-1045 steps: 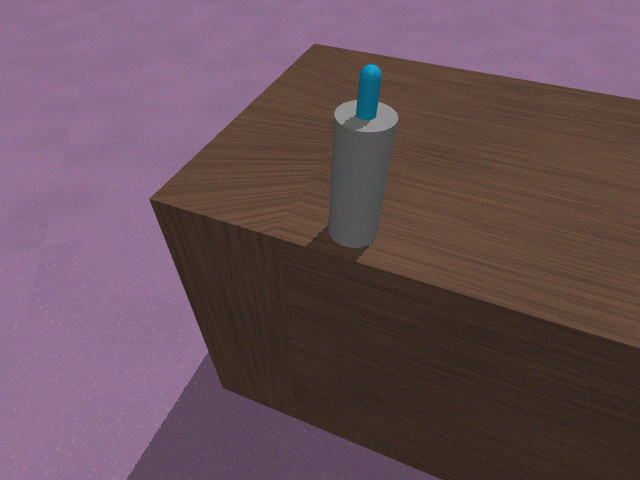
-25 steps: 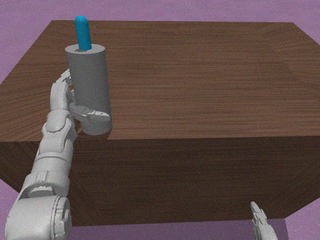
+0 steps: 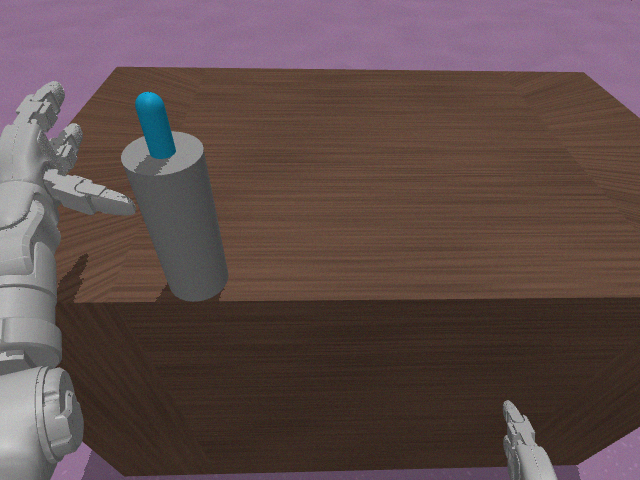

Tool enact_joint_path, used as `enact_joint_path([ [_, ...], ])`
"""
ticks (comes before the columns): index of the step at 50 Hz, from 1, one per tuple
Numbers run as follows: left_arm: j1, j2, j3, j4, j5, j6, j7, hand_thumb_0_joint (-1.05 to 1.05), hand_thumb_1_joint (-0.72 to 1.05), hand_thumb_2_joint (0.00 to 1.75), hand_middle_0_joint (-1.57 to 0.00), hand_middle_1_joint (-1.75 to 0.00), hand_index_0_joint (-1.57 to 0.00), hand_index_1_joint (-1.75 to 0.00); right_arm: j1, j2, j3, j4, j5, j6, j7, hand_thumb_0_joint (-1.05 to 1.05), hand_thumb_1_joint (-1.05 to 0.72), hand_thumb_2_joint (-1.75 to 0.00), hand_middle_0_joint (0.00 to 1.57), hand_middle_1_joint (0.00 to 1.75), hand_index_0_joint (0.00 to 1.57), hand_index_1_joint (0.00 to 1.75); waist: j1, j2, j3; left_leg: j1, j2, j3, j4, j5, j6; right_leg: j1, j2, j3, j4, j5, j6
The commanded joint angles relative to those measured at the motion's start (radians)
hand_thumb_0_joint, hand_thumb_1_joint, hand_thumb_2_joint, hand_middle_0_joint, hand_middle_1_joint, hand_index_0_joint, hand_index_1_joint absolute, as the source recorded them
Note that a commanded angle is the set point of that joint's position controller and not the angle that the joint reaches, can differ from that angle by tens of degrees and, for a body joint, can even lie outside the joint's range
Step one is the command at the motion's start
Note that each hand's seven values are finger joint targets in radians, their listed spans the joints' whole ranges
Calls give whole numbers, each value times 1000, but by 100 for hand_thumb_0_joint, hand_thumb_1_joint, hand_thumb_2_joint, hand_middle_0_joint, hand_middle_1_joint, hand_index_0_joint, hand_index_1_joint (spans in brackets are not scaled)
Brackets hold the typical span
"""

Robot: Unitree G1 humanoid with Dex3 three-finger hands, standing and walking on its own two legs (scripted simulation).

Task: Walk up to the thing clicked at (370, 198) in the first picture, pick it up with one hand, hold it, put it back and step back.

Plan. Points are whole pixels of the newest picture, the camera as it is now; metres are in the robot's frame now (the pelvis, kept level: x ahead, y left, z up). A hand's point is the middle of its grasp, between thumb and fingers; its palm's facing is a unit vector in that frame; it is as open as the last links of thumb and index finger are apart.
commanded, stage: rise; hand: left
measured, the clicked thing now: (178, 205) +0.41 +0.15 +0.18
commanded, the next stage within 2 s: sink last in 0.16 s
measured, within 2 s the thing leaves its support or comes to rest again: neither
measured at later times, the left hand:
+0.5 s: hand (33, 129) +0.44 +0.29 +0.26, palm faces +0.33 -0.90 -0.27, open 17.6 cm
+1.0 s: hand out of the picture +0.20 +0.23 +0.22, palm faces +0.39 -0.80 -0.45, open 17.4 cm
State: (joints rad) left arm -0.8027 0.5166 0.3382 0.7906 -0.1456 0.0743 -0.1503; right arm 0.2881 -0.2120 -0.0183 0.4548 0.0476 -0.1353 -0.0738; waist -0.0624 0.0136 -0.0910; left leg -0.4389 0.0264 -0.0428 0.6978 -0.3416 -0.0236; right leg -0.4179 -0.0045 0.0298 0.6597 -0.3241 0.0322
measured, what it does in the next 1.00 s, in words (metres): stands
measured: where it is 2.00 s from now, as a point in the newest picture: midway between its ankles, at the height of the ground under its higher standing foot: outside the picture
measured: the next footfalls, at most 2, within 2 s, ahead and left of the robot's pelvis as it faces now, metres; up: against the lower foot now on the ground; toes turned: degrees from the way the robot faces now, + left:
none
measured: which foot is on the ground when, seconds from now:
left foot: down 0.00-1.00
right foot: down 0.00-1.00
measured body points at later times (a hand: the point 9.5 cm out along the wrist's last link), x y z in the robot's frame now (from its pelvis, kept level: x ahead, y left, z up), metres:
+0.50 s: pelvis +0.02 +0.01 +0.01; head +0.04 +0.00 +0.46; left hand +0.42 +0.33 +0.27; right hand +0.16 -0.24 -0.06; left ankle +0.01 +0.13 -0.72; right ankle +0.01 -0.14 -0.72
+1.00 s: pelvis +0.01 -0.01 +0.01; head +0.01 -0.04 +0.46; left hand +0.18 +0.27 +0.25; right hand +0.18 -0.26 -0.08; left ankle +0.01 +0.13 -0.72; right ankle +0.01 -0.14 -0.72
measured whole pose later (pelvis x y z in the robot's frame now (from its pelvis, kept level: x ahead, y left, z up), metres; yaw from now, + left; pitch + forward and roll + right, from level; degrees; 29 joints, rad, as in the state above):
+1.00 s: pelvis +0.01 -0.01 +0.01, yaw +1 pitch +0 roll +0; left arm 0.37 0.36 0.40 -0.50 -0.09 -0.20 -0.03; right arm 0.29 -0.22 -0.15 0.54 0.04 -0.07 -0.02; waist 0.08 0.07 -0.02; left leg -0.28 0.01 -0.06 0.60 -0.32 -0.03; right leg -0.27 -0.02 0.01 0.61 -0.34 0.02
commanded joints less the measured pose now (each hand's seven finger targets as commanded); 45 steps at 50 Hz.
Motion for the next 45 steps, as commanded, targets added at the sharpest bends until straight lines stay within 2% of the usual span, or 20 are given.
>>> enact_joint_path([
  [1,-662,201,-33,-107,-11,-3,-78,0,-50,10,-10,-7,-10,-7,-92,-115,-22,-119,8,-85,-11,0,57,-5,5,5,5,5,-63,99,-260,211,-20,44,-124,195,36,-19,20,-53,-110,212,-36],
  [4,-702,202,-46,16,0,37,-102,0,-56,8,-7,-6,-6,-7,-97,-162,-41,-128,2,-102,-11,0,56,-6,5,5,5,5,-63,82,-264,225,-8,26,-146,199,27,-32,29,-69,-117,194,-43],
  [5,-801,360,-43,-209,88,-34,-49,0,-59,3,-7,-5,-7,-5,-54,-201,-88,-150,-7,-110,-4,0,56,-6,5,5,5,5,-32,148,-318,272,-20,49,-133,241,13,-6,13,-62,-113,251,-34],
  [6,-709,342,-38,3,98,-33,-30,0,-60,4,-7,-7,-8,-7,6,-209,-104,-78,-12,-105,-1,0,55,-6,5,5,5,5,-56,83,-265,237,-19,49,-129,233,18,-14,17,-68,-113,247,-32],
  [7,-587,277,-67,158,106,-20,-27,0,-60,4,-7,-8,-8,-7,11,-196,-89,-43,-12,-100,10,0,55,-6,5,5,5,5,-45,-6,-145,150,-22,48,-141,187,26,-24,20,-70,-126,211,-28],
  [9,-657,353,-27,48,124,-56,-5,0,-60,5,-7,-8,-7,-8,-54,-211,-109,-155,-10,-104,20,0,55,-6,5,5,5,5,-27,-20,-251,180,-19,48,-140,204,29,23,16,-63,-125,224,-26],
  [11,-748,491,43,-72,140,-88,13,0,-58,4,-6,-7,-7,-6,-54,-201,-82,-190,-13,-87,30,0,57,-5,5,5,5,5,25,27,-413,203,-27,57,-124,293,26,141,8,-57,-120,299,-26],
  [13,-619,500,78,46,155,-100,24,0,-59,4,-7,-9,-8,-8,-32,-152,-48,-186,-9,-74,44,0,56,-6,5,5,5,5,50,-30,-352,122,-29,61,-128,335,27,197,7,-55,-108,344,-25],
  [17,-554,513,130,-143,149,-154,35,0,-58,5,-6,-4,-5,-5,-15,-125,-46,-205,-7,-50,61,0,56,-6,5,5,5,5,83,75,-436,154,-33,75,-123,423,19,260,-1,-47,-96,435,-29],
  [19,-470,420,98,-217,142,-171,29,0,-58,4,-6,-5,-6,-5,-38,-73,-15,-195,-8,-49,78,0,54,-6,5,5,5,5,85,105,-431,199,-25,71,-111,488,15,225,7,-56,-96,454,-31],
  [24,-164,292,69,-593,108,-190,62,0,-59,3,-7,-4,-6,-5,-11,-131,-92,-148,-8,-43,90,0,52,-6,5,5,5,5,78,173,-315,291,3,49,-132,474,-6,97,29,-83,-120,313,-48],
  [27,98,242,86,-775,88,-190,82,0,-57,1,-7,-4,-7,-4,15,-159,-134,-92,-1,-30,91,0,52,-6,5,5,5,5,76,122,-248,281,1,49,-131,481,3,99,31,-89,-124,332,-40],
  [28,137,220,76,-874,85,-195,84,0,-58,1,-7,-5,-7,-5,29,-130,-113,-72,-1,-26,98,0,52,-6,5,5,5,5,80,121,-235,280,5,44,-135,490,0,108,34,-95,-117,331,-41],
  [29,139,258,127,-993,79,-206,96,0,-57,1,-7,-4,-6,-4,11,-156,-142,-77,-1,-19,94,0,52,-6,5,5,5,5,87,136,-283,310,2,46,-125,521,2,125,31,-91,-117,356,-39],
  [31,269,214,116,-1089,75,-213,104,0,-56,0,-6,-4,-7,-4,19,-130,-130,-35,0,-9,92,0,52,-6,6,5,5,5,85,112,-230,301,-1,47,-126,521,8,132,32,-92,-113,366,-34],
  [33,372,206,150,-1228,69,-227,121,0,-56,1,-7,-5,-7,-4,-34,-136,-138,-61,-3,-4,83,0,51,-6,6,5,5,5,92,85,-215,284,-9,51,-133,484,14,161,26,-86,-108,374,-29],
  [34,426,217,175,-1263,66,-231,128,0,-56,1,-7,-5,-7,-4,-13,-152,-168,-25,-5,3,75,0,52,-6,6,5,5,5,91,92,-202,282,-11,51,-137,470,13,164,24,-85,-111,364,-30],
  [38,678,123,176,-1332,58,-249,142,0,-55,1,-6,-5,-7,-5,-35,-92,-133,-1,-12,24,62,0,52,-6,6,5,5,5,113,49,-98,228,-26,61,-157,361,19,176,12,-82,-119,314,-24],
  [40,744,114,192,-1354,57,-263,146,0,-54,1,-6,-6,-7,-5,-42,-129,-170,-41,-18,27,51,0,52,-6,6,5,5,5,94,20,-101,234,-30,62,-161,334,23,183,7,-80,-127,308,-19],
  [45,1003,31,138,-1431,48,-308,136,0,-50,1,-4,-4,-5,-3,-67,-105,-159,-52,-7,22,45,0,56,-5,6,5,5,5,125,16,-6,201,-45,72,-180,218,31,144,-4,-80,-149,200,-18],
])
